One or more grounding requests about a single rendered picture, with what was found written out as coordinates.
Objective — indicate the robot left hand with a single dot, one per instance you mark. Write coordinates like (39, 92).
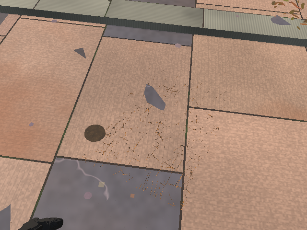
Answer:
(42, 224)

